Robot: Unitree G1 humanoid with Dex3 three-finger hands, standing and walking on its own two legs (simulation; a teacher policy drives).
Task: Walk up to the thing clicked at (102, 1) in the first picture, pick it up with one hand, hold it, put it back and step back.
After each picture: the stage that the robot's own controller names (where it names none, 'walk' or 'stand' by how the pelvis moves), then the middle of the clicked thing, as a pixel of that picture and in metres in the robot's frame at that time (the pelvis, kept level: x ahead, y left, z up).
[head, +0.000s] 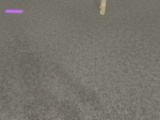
stand; (103, 5) +2.13 -0.35 -0.66
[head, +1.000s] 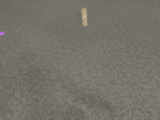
walk; (84, 17) +2.03 +0.07 -0.63
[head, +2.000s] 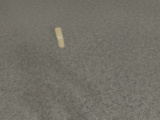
walk; (60, 37) +1.44 +0.31 -0.65
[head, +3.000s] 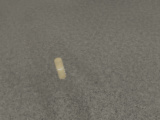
walk; (60, 68) +0.98 +0.28 -0.65
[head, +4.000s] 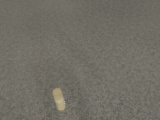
walk; (59, 99) +0.63 +0.24 -0.64
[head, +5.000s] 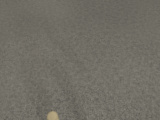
stand; out of the picture +0.44 +0.20 -0.64
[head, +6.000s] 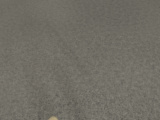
stand; out of the picture +0.42 +0.21 -0.66
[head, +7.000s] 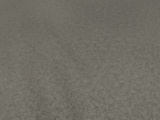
stand; out of the picture +0.39 +0.22 -0.66
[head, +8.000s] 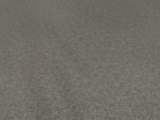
stand; out of the picture +0.39 +0.22 -0.66
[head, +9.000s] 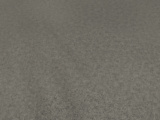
stand; out of the picture +0.39 +0.22 -0.66
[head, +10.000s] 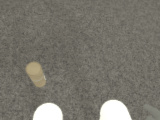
go down; (37, 76) +0.45 +0.21 -0.40
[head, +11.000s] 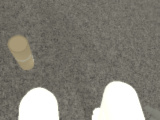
go down; (23, 55) +0.48 +0.22 -0.27
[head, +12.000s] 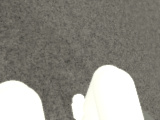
close in; out of the picture +0.48 +0.26 -0.18
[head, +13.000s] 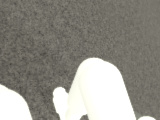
close; out of the picture +0.47 +0.28 -0.17
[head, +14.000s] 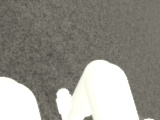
lift; out of the picture +0.42 +0.26 -0.16
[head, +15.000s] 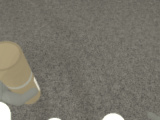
lift; (20, 79) +0.34 +0.18 +0.05
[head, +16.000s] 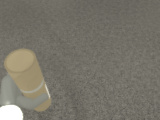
hold; (33, 85) +0.32 +0.16 +0.07
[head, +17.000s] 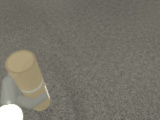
hold; (32, 85) +0.32 +0.17 +0.06
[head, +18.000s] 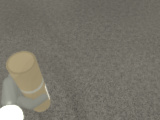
crouch; (33, 86) +0.32 +0.17 +0.05
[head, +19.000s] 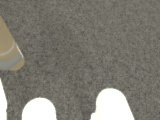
crouch; (3, 47) +0.45 +0.21 -0.03
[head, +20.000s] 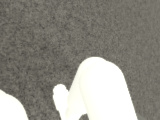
lower; out of the picture +0.46 +0.28 -0.17
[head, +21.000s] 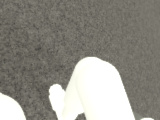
lower; out of the picture +0.47 +0.29 -0.17
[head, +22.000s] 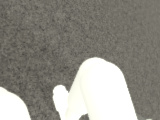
lower; out of the picture +0.45 +0.29 -0.17
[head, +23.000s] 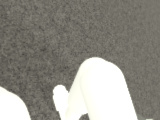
lower; out of the picture +0.45 +0.29 -0.16
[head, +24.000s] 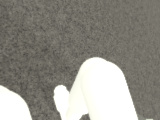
loosen; out of the picture +0.45 +0.28 -0.16
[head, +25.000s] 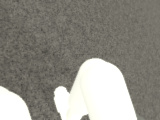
withdraw; out of the picture +0.45 +0.28 -0.17
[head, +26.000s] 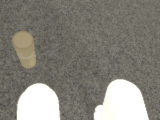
walk; (26, 52) +0.47 +0.22 -0.25
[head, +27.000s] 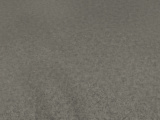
stand; out of the picture +0.39 +0.19 -0.59
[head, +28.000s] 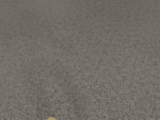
stand; out of the picture +0.40 +0.20 -0.60
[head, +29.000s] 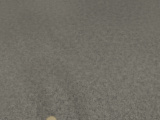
stand; out of the picture +0.40 +0.20 -0.60
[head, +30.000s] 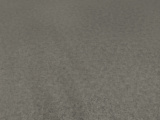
stand; out of the picture +0.42 +0.19 -0.65
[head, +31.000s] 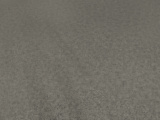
stand; out of the picture +0.39 +0.21 -0.66
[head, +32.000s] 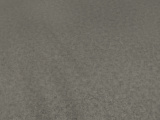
walk; out of the picture +0.38 +0.22 -0.66
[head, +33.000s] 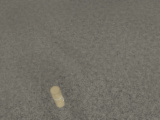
walk; (57, 97) +0.58 +0.24 -0.64
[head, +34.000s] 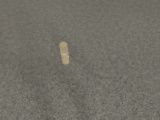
walk; (64, 53) +0.97 +0.16 -0.62
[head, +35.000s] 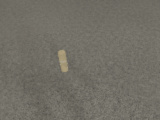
stand; (63, 61) +1.02 +0.21 -0.64
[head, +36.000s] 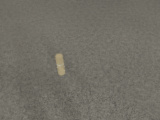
stand; (60, 64) +1.01 +0.21 -0.66
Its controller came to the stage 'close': yes
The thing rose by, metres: 0.69
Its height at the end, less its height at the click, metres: +0.00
